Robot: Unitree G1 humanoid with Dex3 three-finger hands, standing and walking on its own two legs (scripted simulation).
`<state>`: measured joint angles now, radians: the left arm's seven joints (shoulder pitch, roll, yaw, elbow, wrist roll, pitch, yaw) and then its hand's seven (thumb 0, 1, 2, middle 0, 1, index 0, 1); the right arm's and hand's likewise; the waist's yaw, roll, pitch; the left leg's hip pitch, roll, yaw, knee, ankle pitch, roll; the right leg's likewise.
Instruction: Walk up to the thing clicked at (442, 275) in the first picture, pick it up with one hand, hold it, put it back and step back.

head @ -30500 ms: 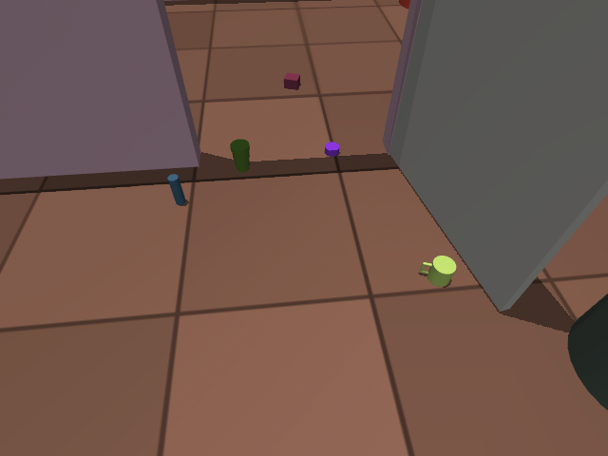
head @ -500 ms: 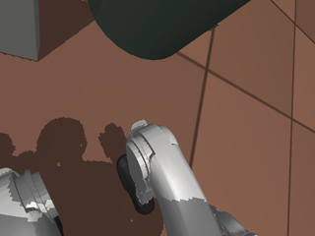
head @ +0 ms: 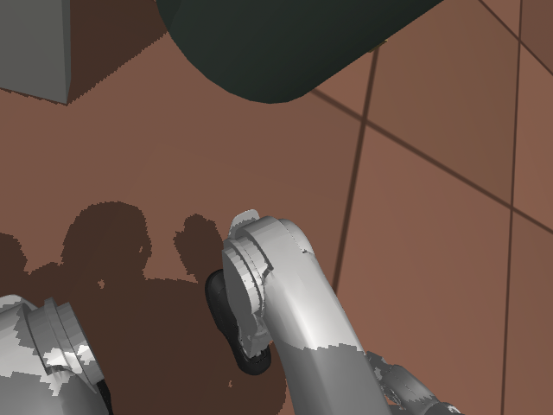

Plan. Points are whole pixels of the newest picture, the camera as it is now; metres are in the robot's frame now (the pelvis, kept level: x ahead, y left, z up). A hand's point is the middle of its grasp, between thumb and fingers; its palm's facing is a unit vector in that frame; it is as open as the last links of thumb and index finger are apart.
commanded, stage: open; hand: left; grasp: from above
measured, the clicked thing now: out of the picture +0.46 +0.35 -0.27
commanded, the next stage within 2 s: withdraw in 0.12 s
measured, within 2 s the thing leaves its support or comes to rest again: rests again in 0.58 s
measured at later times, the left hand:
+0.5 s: hand out of the picture +0.49 +0.34 -0.20, palm faces -0.32 -0.09 -0.94, open 14.1 cm
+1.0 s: hand out of the picture +0.46 +0.35 -0.08, palm faces -0.49 -0.10 -0.87, open 14.0 cm
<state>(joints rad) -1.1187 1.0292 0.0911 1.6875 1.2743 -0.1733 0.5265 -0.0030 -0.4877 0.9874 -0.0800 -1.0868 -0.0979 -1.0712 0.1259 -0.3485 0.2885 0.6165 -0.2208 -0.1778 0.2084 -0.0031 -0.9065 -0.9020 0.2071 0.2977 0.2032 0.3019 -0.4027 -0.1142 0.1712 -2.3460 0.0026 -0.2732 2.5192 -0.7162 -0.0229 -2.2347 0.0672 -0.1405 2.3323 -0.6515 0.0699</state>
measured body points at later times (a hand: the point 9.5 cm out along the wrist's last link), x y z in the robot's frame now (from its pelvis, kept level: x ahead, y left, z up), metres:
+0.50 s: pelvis +0.00 +0.00 +0.00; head +0.27 +0.12 +0.34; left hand +0.51 +0.34 -0.14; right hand +0.05 -0.26 -0.06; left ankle +0.06 +0.13 -0.28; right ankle +0.12 -0.13 -0.28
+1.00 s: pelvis -0.01 -0.01 +0.05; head +0.22 +0.09 +0.42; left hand +0.48 +0.35 -0.03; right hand +0.08 -0.28 -0.04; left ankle +0.06 +0.13 -0.28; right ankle +0.12 -0.13 -0.28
